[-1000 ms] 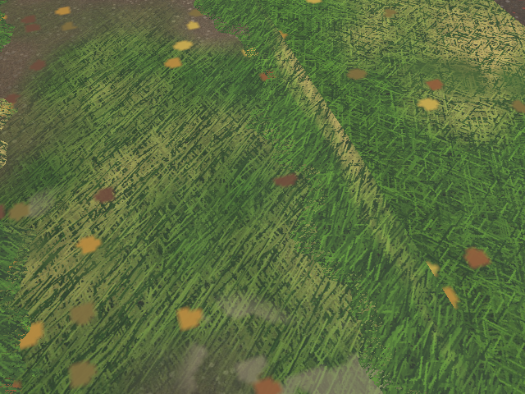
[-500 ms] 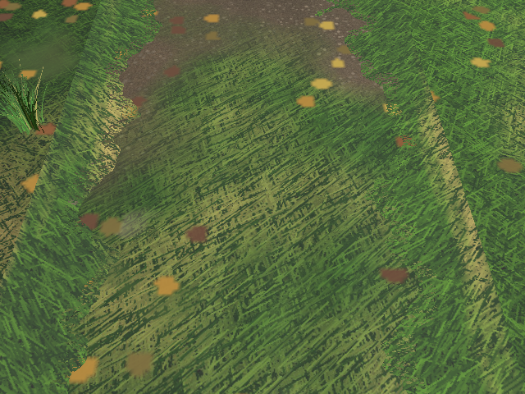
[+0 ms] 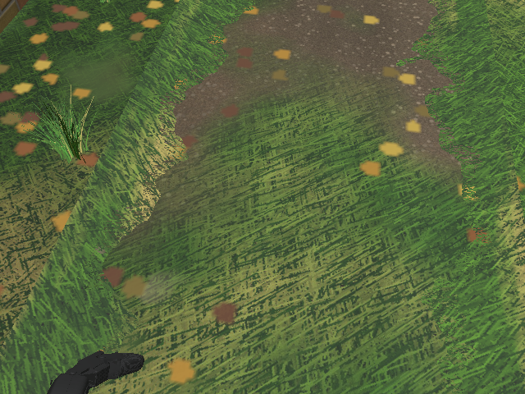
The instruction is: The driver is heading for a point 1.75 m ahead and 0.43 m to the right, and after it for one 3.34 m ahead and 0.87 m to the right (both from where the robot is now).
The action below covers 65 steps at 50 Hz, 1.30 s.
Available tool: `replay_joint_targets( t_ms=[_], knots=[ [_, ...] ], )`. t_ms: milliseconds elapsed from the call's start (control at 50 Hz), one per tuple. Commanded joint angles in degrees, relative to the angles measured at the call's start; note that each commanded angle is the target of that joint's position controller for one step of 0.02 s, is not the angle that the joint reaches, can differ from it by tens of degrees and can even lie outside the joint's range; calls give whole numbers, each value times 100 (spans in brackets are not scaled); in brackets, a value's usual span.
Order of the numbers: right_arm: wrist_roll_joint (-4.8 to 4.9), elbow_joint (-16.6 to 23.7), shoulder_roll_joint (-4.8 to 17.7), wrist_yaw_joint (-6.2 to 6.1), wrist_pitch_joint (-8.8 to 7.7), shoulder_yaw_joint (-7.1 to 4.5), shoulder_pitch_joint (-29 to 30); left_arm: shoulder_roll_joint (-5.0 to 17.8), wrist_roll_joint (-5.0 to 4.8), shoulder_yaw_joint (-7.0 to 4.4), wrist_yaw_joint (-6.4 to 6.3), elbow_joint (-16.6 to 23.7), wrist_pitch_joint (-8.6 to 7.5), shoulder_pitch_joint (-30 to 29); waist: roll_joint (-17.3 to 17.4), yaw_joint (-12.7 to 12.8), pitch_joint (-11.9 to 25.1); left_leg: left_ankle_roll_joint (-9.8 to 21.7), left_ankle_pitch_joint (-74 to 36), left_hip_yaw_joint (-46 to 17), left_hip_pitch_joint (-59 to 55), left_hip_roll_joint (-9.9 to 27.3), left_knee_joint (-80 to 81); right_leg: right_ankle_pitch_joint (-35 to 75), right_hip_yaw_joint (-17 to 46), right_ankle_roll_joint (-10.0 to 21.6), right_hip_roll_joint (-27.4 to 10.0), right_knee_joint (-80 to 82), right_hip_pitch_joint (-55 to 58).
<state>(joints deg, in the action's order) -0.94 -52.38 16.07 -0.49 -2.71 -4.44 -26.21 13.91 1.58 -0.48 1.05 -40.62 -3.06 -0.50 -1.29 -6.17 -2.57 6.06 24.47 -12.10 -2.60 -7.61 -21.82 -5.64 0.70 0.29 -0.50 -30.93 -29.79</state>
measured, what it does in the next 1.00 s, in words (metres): walks ahead, turning right: right foot, then left foot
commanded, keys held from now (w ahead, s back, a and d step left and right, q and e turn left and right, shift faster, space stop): w+q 0.08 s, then w+e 0.28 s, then e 0.42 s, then w+e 0.22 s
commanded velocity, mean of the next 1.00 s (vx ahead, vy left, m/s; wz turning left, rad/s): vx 0.33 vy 0.00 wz -0.22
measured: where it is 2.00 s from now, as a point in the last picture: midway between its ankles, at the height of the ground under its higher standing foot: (316, 280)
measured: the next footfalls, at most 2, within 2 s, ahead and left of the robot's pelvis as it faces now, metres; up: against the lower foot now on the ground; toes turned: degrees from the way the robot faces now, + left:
right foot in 0.02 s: +0.18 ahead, -0.12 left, +0.00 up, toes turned +2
left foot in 0.48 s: +0.37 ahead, +0.11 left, +0.00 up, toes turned +0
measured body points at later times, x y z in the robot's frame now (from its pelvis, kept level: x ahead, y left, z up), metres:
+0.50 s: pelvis +0.24 +0.01 +0.00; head +0.28 +0.02 +0.45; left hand +0.20 +0.27 -0.14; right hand +0.47 -0.20 -0.08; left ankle +0.33 +0.11 -0.73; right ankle +0.14 -0.12 -0.71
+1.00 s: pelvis +0.33 -0.02 +0.00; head +0.33 -0.05 +0.45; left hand +0.55 +0.18 -0.09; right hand +0.31 -0.31 -0.13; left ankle +0.33 +0.11 -0.69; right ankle +0.30 -0.09 -0.73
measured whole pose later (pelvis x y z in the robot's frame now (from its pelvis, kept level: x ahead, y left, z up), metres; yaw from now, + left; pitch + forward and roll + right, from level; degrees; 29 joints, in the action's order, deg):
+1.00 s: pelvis +0.33 -0.02 +0.00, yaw -20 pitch +1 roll +1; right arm -2.6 -44.4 16.5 0.7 0.5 -3.6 -15.8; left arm 14.7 1.5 -3.2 2.3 -40.3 1.4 11.7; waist 2.4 -1.1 0.1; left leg -0.3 28.7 8.0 20.5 4.9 -50.4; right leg -18.6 -2.6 4.7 1.5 -34.3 -17.1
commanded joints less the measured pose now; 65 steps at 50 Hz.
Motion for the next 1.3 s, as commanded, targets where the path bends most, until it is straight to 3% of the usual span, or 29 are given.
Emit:
replay_joint_targets(
  t_ms=[20, 40, 60, 80, 100, 140, 200, 240, 320, 400, 440, 460, 480, 500, 520, 540, 580, 660, 780, 880, 920, 940, 960, 980, 1020, 1060, 1100, 1220, 1300],
  knots=[
    [80, 577, 738, 75, -171, -131, 499, 1311, 104, -421, -211, -95, -204, 2146, -35, 1387, 1488, 60, -3870, -296, 1465, 701, -2822, -992, 884, 460, -804, 590, 3487],
    [259, 759, 44, 61, -158, 7, -170, 1821, 258, -522, -245, -29, -161, 2288, -1369, 998, 2197, -132, 553, 362, 3192, -172, -4508, -1346, 3433, 1038, -2536, 998, 4906],
    [76, 685, 571, 19, -86, -36, -256, 1567, 138, -527, -216, -7, -61, 1975, -1138, 828, 2058, -83, 607, 438, 3828, 182, -5208, -2249, 4547, 1304, -2581, 1452, 4439],
    [-11, 638, 700, 34, -25, -71, 130, 990, 82, -399, -203, 87, -41, 1518, -379, 743, 1072, -103, 5, 507, 3938, 521, -5272, -2528, 3593, 1175, -2311, 1600, 3535],
    [-60, 664, 604, 97, -24, -42, 454, 648, 57, -308, -162, 30, -65, 1330, -27, 740, 551, -135, -426, 571, 3783, 676, -4955, -1860, 2718, 1069, -1903, 1698, 2842],
    [-139, 677, 366, 206, 29, 9, 503, 522, 48, -252, -129, -219, -150, 1502, -433, 605, 275, -209, -577, 547, 3402, 802, -4508, -615, 1679, 928, -1376, 1865, 2200],
    [-185, 739, 267, 264, 94, 61, 587, 621, -70, -280, -31, -493, -312, 1796, -502, 457, 334, -306, -588, 723, 3385, 791, -4100, 758, 1238, 1129, -1233, 1898, 2178],
    [-226, 913, 231, 297, 89, 123, 1074, 673, -121, -297, -9, -573, -313, 1868, -453, 474, 237, -438, -874, 1038, 3631, 1011, -3527, 854, 1083, 1238, -1164, 2060, 2171],
    [-127, 1246, 18, 338, 19, 315, 2123, 818, -108, -365, -9, -722, -216, 2159, -475, 714, 23, -678, -1512, 1348, 3119, 1000, -1920, 670, 767, 1155, -863, 2165, 1741],
    [-75, 1347, 172, 210, -78, 312, 2353, 989, -95, -435, -1, -848, -136, 2478, -435, 782, 111, -668, -1653, 1405, 2570, 761, -1223, 1716, 987, 996, -976, 1558, 2012],
    [-88, 1208, 254, 99, -174, 272, 1853, 1026, -141, -467, -39, -837, -80, 2396, -357, 533, 304, -562, -1970, 1353, 1823, 630, -494, 2180, 1000, 736, -780, 769, 2086],
    [-172, 1084, 465, 25, -249, 200, 1422, 915, -200, -449, -51, -812, -82, 2420, -132, 382, 608, -441, -2270, 1171, 1000, 831, -184, 2034, 833, 551, -467, 19, 1854],
    [-293, 1079, 905, -61, -297, 94, 744, 628, -268, -376, -67, -549, -107, 2327, 537, 123, 1314, -164, -3123, 88, -164, 2114, -226, 437, 565, 344, -107, -1305, 1135],
    [-238, 1161, 1427, -76, -188, -34, 636, 146, -363, -272, -163, -412, -46, 2970, 1634, 324, 1937, 510, -4781, -1279, -946, 3628, -228, -2882, -81, 235, 568, -2695, 25],
    [-34, 1113, 1015, -56, -91, 8, 561, 683, -179, -417, -236, -576, 111, 2959, 1065, 276, 1818, 791, -5108, -1366, -563, 3487, -282, -3188, 103, 272, 349, -3404, -209],
    [-7, 1164, 578, -53, -87, 136, 876, 680, -111, -458, -221, -595, 183, 2766, 742, 444, 1191, 696, -5209, -678, -117, 3148, -226, -2855, 209, 261, 172, -3638, -371],
    [-23, 1221, 203, -96, -94, 246, 1373, 546, -54, -476, -133, -559, 283, 2471, 891, 668, 665, 426, -5127, 260, 607, 2614, 131, -2160, 155, 93, -82, -3464, -296],
    [-25, 1188, 319, -133, -121, 184, 1469, 431, -38, -500, -13, -399, 519, 2313, 870, 874, 703, 521, -5245, 1017, 1124, 2476, 350, -1586, 0, -139, 15, -3491, 7],
    [-60, 1117, 515, -119, -7, 82, 1424, 304, -14, -381, 152, 80, 665, 1422, 1031, 712, 566, 445, -3872, 1699, 1440, 2455, 371, -1008, -296, -85, -114, -1790, 520],
    [-120, 1123, 917, 12, 90, -97, 1173, 578, -7, -411, 248, 446, 635, 846, 963, 449, 442, 287, -31, 1392, 1591, 2742, 610, -1706, -609, 253, -39, -761, 1049],
    [-84, 1101, 879, 31, 166, -110, 1186, 593, 33, -439, 240, 251, 518, 1364, 480, 705, 378, 25, 655, 1711, 2110, 2525, -47, -1657, -727, 454, 212, 109, 2054],
    [-129, 1115, 573, 59, 215, -35, 1119, 832, 68, -527, 174, -22, 421, 2102, -453, 950, 510, -219, 930, 2204, 2685, 2107, -1441, -2311, 109, 654, -167, 798, 2828],
    [-117, 1572, 60, 133, 229, 119, 1484, 1593, 16, -699, 100, 51, 372, 2514, -2132, 1191, 330, -672, 1585, 2632, 4675, 1065, -3514, -4036, 3241, 1404, -1862, 1940, 3485],
    [-304, 1696, 488, 143, 227, 30, 1935, 1598, -38, -695, 29, 108, 375, 2538, -1213, 1352, -119, -669, 1199, 1457, 5287, 914, -4026, -3891, 4026, 1815, -2136, 2396, 3016],
    [-69, 1582, 653, 250, 101, -33, 1828, 1125, -67, -536, -54, 100, 388, 2043, -643, 888, -410, -654, -220, 1145, 4912, 1263, -3794, -2859, 2718, 1524, -1530, 2290, 2555],
    [-189, 1328, 632, 262, 61, -40, 1476, 948, -113, -478, -84, 197, 262, 1696, -533, 667, -165, -733, -908, 1223, 4412, 1239, -3595, -1222, 1924, 1316, -978, 2207, 2613],
    [-198, 1278, 537, 254, 118, -26, 1412, 940, -143, -469, -42, 127, 127, 1857, -300, 616, 140, -809, -1115, 1249, 4206, 1139, -3549, 47, 1634, 1344, -860, 2010, 2735],
    [-120, 1584, 336, 261, 165, 82, 2404, 1095, -115, -540, -61, -102, 52, 2473, -363, 982, -77, -988, -1652, 1213, 4323, 1046, -2199, -88, 1728, 1397, -787, 1960, 2765],
    [-82, 1716, 314, 293, 76, 129, 2707, 1106, -83, -524, -89, -231, -6, 2656, -429, 1082, -88, -816, -1790, 1311, 3706, 952, -1416, 726, 1693, 1252, -893, 1675, 2743]
  ],
)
